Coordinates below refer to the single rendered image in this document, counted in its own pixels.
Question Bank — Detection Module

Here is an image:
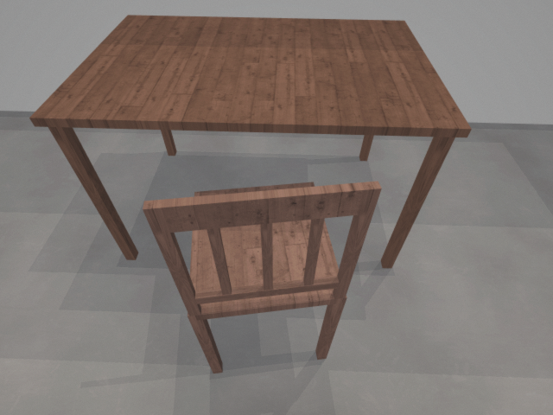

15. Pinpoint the table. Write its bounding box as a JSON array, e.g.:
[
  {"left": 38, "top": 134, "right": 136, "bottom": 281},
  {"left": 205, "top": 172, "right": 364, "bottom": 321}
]
[{"left": 30, "top": 15, "right": 472, "bottom": 268}]

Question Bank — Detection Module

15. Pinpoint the chair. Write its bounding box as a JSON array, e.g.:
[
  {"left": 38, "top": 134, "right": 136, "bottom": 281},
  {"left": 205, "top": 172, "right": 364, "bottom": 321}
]
[{"left": 143, "top": 181, "right": 382, "bottom": 374}]

